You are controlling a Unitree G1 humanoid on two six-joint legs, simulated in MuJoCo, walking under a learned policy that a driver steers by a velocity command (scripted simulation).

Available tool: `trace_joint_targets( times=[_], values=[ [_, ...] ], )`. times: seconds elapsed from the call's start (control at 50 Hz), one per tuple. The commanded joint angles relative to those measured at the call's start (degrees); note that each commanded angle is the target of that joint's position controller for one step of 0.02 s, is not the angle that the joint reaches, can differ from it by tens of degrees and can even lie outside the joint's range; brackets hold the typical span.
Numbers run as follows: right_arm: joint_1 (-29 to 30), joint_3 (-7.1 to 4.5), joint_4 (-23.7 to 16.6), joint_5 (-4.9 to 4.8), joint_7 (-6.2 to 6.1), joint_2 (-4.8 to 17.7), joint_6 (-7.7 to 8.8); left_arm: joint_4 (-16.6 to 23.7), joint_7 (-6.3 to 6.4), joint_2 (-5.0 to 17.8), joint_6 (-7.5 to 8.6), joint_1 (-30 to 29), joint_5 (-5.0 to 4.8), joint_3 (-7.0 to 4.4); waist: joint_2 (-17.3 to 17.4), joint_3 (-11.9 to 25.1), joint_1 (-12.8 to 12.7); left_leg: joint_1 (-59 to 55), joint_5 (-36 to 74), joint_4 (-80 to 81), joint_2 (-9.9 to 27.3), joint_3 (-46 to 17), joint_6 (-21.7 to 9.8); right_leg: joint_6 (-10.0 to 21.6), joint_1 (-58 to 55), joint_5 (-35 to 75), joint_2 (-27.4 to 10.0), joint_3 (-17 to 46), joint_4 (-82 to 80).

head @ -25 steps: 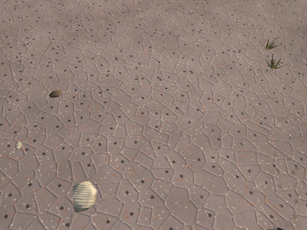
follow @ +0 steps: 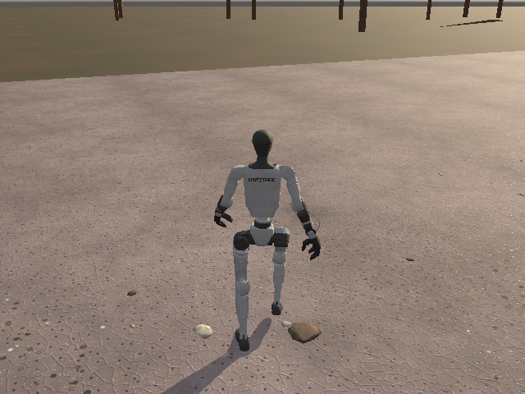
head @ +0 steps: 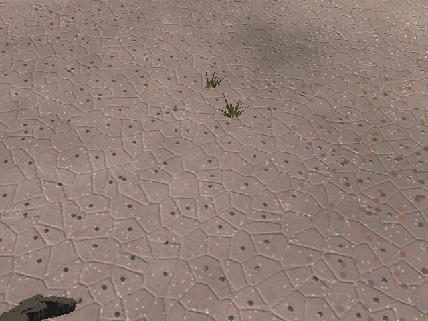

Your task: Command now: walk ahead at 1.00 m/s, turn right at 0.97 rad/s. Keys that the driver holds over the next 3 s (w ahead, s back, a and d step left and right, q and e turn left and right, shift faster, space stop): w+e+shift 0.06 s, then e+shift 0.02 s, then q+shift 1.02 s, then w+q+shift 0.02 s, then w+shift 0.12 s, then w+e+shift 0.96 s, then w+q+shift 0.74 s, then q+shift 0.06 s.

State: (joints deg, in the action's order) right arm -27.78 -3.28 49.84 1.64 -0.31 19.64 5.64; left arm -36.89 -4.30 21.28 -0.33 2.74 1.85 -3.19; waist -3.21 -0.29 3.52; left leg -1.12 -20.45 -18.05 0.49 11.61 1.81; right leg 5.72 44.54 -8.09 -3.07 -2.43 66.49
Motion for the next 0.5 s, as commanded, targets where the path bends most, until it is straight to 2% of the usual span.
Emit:
trace_joint_targets(
  times=[0.02,0.04,0.06,0.08,0.1,0.12,0.14,0.16,0.18,0.2,0.22,0.24,0.26,0.28,0.3,0.32,0.36,0.42,0.46,0.5],
  values=[
    [7.15,0.53,-3.87,-0.05,0.06,2.32,2.03,6.29,-1.62,-1.99,0.33,-5.65,-0.05,2.22,5.74,-7.44,-4.53,8.22,33.23,11.99,11.16,0.34,-3.32,1.10,-3.96,7.50,-0.78,-2.77,-12.41],
    [5.88,0.33,-3.25,0.00,-0.06,3.42,2.02,6.55,-1.91,-2.36,0.42,-7.21,-0.09,2.53,5.15,-8.22,-4.25,7.65,40.92,11.72,10.73,2.65,-2.56,2.20,-7.14,8.14,0.71,-5.56,-16.99],
    [4.91,0.16,-3.32,0.09,-0.32,4.47,2.08,5.36,-1.90,-2.02,0.31,-6.08,-0.65,2.40,5.64,-5.41,-4.33,5.65,58.00,8.95,9.93,4.48,-1.67,3.25,-12.61,8.73,3.83,-8.13,-18.10],
    [3.79,-0.27,-3.27,-0.18,-0.67,6.74,1.84,5.16,-1.69,-1.91,0.69,-4.43,0.07,2.43,6.83,-6.01,-5.91,3.67,72.78,2.56,11.01,4.81,-1.16,3.70,-14.53,6.58,5.74,-9.89,-20.63],
    [2.97,-0.50,-2.96,-0.37,-1.39,8.02,1.30,3.48,-1.42,-1.39,1.21,-0.07,1.15,2.42,7.41,-3.76,-8.38,4.20,80.27,-4.36,12.39,3.50,-1.22,4.23,-21.73,4.83,8.09,-9.32,-23.65],
    [3.39,-0.58,-2.68,-0.74,-1.71,9.22,0.60,0.11,-0.76,-0.23,1.85,9.06,2.07,1.66,7.90,0.21,-12.62,7.24,79.10,-15.03,13.38,1.97,-2.12,5.29,-33.71,5.79,9.59,-5.89,-27.27],
    [4.87,-0.18,-3.20,-0.92,-1.60,8.63,0.18,-4.76,0.42,1.70,2.43,20.64,2.04,0.46,8.01,5.20,-16.73,11.27,70.28,-28.27,13.05,1.33,-3.07,7.17,-47.30,12.68,8.62,-0.63,-32.94],
    [3.48,0.25,-2.86,-0.93,-0.82,5.38,-0.17,-7.31,1.94,4.49,2.62,22.19,2.17,-0.60,1.43,6.22,-14.58,20.87,20.78,-48.44,5.13,2.14,-2.71,7.87,-56.92,21.31,2.43,5.99,-35.92],
    [-7.13,1.73,-4.64,-1.97,-1.19,-0.53,-0.73,-4.65,2.91,10.61,2.66,19.49,2.60,-1.67,-9.12,18.11,-6.69,33.23,-17.91,-73.38,0.85,-4.61,-2.07,13.15,-72.73,72.24,-17.92,25.82,-23.03],
    [-4.32,0.64,-4.61,-4.52,-0.49,7.91,1.64,-1.53,3.23,8.33,2.59,20.18,-1.42,-1.88,-4.24,33.00,-12.86,37.22,-16.20,-75.51,-2.01,-24.26,-1.87,20.13,-77.14,55.57,-20.56,36.04,-33.64],
    [0.91,-0.25,-5.65,-6.90,-0.91,8.92,1.72,-2.18,2.83,7.80,3.17,15.74,-1.54,-1.74,2.29,24.41,-10.82,38.37,-12.63,-72.26,0.12,-22.79,-1.30,19.90,-67.07,43.13,-19.69,31.66,-39.34],
    [4.11,-0.21,-6.21,-6.49,-1.65,7.29,1.19,-2.57,2.61,5.47,4.33,10.17,-2.47,-1.33,7.69,12.81,-7.07,39.17,-8.12,-66.06,3.15,-19.82,-0.32,17.01,-53.57,35.29,-17.85,26.34,-43.52],
    [3.90,-0.28,-4.57,-5.65,-2.29,5.72,-0.20,-2.55,2.74,1.75,5.21,5.87,-2.63,-0.26,10.12,7.67,-3.88,37.08,-6.02,-63.59,5.29,-18.73,0.75,15.18,-44.66,32.67,-16.45,21.55,-46.24],
    [2.09,-0.69,-3.15,-4.87,-2.52,4.91,-1.66,-2.95,2.54,0.06,6.11,4.64,-1.95,0.03,9.65,4.13,-2.20,31.31,-3.80,-60.53,6.64,-18.59,1.22,13.01,-35.78,35.44,-14.88,16.38,-48.44],
    [-0.37,-0.54,-2.38,-4.28,-2.36,2.20,-2.88,-3.47,2.25,-1.02,6.39,3.66,-1.23,0.19,6.90,3.73,-0.44,27.52,-1.88,-57.98,7.35,-18.61,1.88,11.57,-30.86,34.84,-13.54,12.53,-50.23],
    [-0.53,-0.59,-2.15,-4.14,-2.29,0.79,-3.66,-4.10,2.13,-1.96,6.66,2.51,-1.01,0.33,4.59,2.23,0.09,25.95,-0.95,-55.28,7.53,-17.81,2.28,10.40,-26.82,35.70,-11.87,8.30,-51.73],
    [3.23,-1.04,-4.43,-3.71,-2.36,-0.13,-3.96,-4.73,3.16,-1.64,6.76,1.02,-0.18,0.20,1.51,0.56,0.30,28.67,4.72,-50.55,6.60,-15.69,2.65,8.49,-25.25,39.80,-9.36,1.17,-53.03],
    [7.21,-0.94,-6.61,-2.92,-1.44,-1.39,-3.42,-4.70,5.79,-1.26,5.23,-0.90,-0.55,0.01,-0.09,1.67,-0.42,29.82,17.88,-36.95,5.81,-11.95,2.21,5.26,-29.36,35.89,-5.27,-6.88,-52.03],
    [10.72,-0.71,-8.08,-2.67,-0.29,-2.12,-3.39,-5.09,6.94,-0.38,3.90,0.47,-1.18,-0.20,-0.09,2.67,-2.75,30.71,23.90,-28.99,4.87,-9.94,1.66,4.61,-34.94,34.25,-5.96,-8.47,-50.47],
    [12.96,-0.79,-9.95,-2.58,0.99,-1.84,-3.77,-5.70,7.31,0.74,2.42,1.79,-1.63,-0.60,-0.11,2.86,-3.96,32.39,23.52,-24.31,4.57,-8.79,0.66,4.67,-40.24,33.55,-8.46,-8.58,-48.15]
  ],
)
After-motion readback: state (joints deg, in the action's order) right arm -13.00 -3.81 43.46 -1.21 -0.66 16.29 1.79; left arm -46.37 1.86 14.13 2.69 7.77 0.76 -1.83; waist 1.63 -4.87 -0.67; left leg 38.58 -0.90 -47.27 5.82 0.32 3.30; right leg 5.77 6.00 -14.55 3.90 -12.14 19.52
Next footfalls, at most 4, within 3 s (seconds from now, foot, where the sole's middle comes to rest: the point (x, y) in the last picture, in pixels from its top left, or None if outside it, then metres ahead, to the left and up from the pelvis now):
0.16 right None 0.35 -0.06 -0.77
0.62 left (174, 300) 0.56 0.11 -0.77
1.10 right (228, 269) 0.65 -0.06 -0.77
1.50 left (148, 309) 0.53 0.19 -0.77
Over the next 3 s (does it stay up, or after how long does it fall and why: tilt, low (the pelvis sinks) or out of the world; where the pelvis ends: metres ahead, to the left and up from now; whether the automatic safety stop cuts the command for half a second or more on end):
stays up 1.82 0.24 0.01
